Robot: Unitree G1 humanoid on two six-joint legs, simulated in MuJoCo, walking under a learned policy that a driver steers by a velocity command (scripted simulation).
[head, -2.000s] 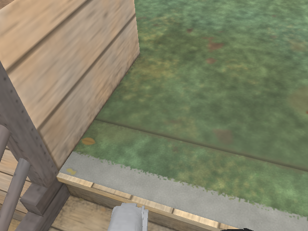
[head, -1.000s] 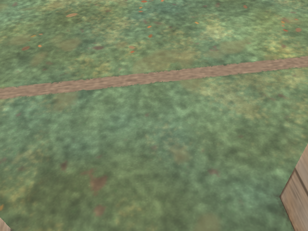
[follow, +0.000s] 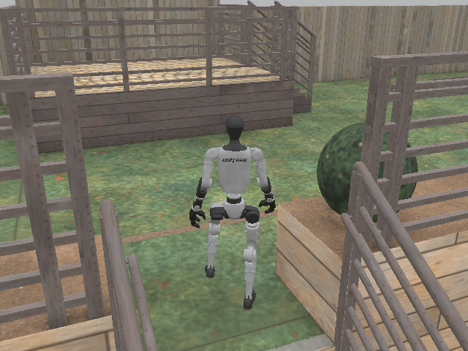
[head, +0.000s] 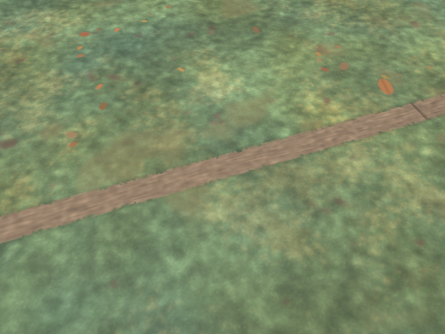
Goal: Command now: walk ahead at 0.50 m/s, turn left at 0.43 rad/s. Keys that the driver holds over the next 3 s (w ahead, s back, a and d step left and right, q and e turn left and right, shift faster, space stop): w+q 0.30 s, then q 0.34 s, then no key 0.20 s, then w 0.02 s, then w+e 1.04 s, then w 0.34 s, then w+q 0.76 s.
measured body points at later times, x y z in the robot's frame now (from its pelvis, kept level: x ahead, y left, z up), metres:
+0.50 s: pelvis +0.27 +0.09 +0.00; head +0.32 +0.13 +0.45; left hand +0.43 +0.40 -0.09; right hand +0.42 -0.16 -0.11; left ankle +0.23 +0.15 -0.74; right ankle +0.48 -0.03 -0.69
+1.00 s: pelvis +0.39 +0.14 -0.01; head +0.40 +0.16 +0.44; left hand +0.36 +0.42 -0.14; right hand +0.65 +0.00 -0.11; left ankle +0.33 +0.23 -0.75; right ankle +0.51 +0.05 -0.74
